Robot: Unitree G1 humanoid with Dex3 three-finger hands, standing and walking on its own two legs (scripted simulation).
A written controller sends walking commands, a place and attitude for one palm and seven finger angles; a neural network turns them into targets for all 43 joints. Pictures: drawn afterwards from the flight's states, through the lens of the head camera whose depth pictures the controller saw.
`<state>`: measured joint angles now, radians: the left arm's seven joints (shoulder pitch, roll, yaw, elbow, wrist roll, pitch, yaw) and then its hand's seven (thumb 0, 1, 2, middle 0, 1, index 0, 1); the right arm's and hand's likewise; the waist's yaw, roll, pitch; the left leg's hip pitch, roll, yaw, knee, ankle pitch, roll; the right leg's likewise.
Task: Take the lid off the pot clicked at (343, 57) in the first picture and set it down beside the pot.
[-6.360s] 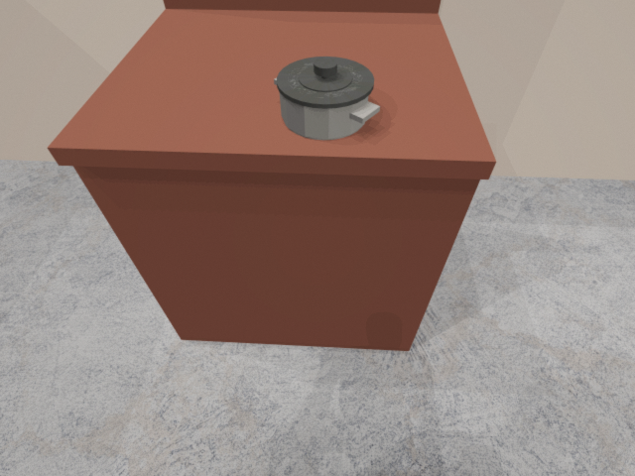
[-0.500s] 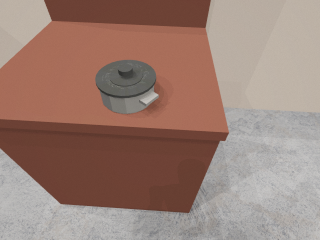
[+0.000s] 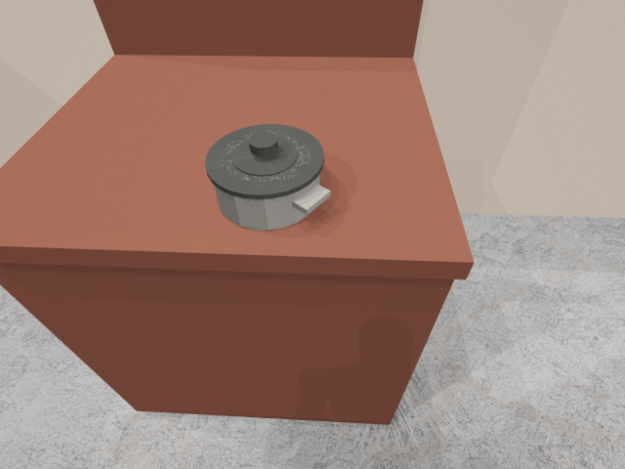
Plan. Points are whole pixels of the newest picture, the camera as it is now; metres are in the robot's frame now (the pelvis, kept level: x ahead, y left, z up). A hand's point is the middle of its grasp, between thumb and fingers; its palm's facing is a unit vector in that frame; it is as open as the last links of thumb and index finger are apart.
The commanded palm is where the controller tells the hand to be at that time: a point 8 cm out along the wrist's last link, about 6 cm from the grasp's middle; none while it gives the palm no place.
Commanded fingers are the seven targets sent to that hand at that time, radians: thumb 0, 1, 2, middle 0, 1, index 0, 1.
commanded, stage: look again from close up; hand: left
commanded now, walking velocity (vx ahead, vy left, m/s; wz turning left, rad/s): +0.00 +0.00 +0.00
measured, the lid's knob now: (263, 144) +0.51 +0.10 +0.16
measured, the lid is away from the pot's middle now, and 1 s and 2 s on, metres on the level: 0.00 0.00 0.00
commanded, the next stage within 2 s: lift the closed hand beside the body in 0.68 s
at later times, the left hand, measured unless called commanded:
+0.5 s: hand out of the picture +0.03 +0.17 -0.18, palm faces +0.00 -0.98 -0.18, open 7.4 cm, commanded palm none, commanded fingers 0.00 0.90 0.90 -0.20 -0.30 -0.20 -0.30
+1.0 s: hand (173, 449) +0.16 +0.19 -0.05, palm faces +0.18 -0.93 -0.31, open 6.4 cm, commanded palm +0.11 +0.24 +0.00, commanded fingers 0.00 0.90 0.90 -0.73 -0.88 -0.73 -0.88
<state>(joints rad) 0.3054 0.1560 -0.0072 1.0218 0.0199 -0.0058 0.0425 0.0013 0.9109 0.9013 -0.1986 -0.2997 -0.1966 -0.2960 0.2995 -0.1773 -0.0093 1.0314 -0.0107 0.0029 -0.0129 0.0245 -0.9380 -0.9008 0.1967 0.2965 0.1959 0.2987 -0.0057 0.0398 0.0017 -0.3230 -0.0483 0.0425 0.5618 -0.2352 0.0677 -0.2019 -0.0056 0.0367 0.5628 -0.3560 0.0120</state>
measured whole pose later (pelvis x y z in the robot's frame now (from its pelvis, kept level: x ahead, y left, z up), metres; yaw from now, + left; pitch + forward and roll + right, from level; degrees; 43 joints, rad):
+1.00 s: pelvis +0.02 -0.01 +0.01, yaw +0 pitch -1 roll +0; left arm 0.47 0.17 0.05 0.23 0.01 0.02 0.10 0.00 0.91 0.90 -0.36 -0.48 -0.36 -0.48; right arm 0.22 -0.20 -0.02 0.76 0.02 -0.14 0.01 0.01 -0.91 -0.90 0.20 0.30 0.20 0.30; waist 0.00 0.04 -0.04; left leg -0.23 -0.05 0.03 0.45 -0.20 0.05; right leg -0.11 -0.02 -0.01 0.44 -0.32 0.01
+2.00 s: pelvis +0.01 -0.04 +0.01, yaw +0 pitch -5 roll +0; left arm 0.65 0.34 0.28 -0.53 -0.04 -0.12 0.06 0.01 0.89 0.90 -1.30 -1.50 -1.30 -1.50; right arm 0.16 -0.22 0.01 0.60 0.01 -0.14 -0.07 0.02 -0.90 -0.90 0.20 0.30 0.20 0.30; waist 0.09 0.06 0.01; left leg -0.14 0.00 0.02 0.41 -0.19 0.01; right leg 0.01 0.04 -0.01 0.35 -0.27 -0.03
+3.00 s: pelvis -0.03 -0.02 +0.01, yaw +2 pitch -4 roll -1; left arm -0.07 0.68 0.06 -0.29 0.73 0.17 -0.33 0.00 0.20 1.37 -1.14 -0.70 -1.13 -0.70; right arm 0.03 -0.27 0.08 0.59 0.04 0.09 0.00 0.01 -0.90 -0.90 0.20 0.30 0.20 0.30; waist 0.11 0.14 0.02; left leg -0.25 -0.03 -0.01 0.44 -0.12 0.04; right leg -0.12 0.01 -0.05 0.45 -0.26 -0.01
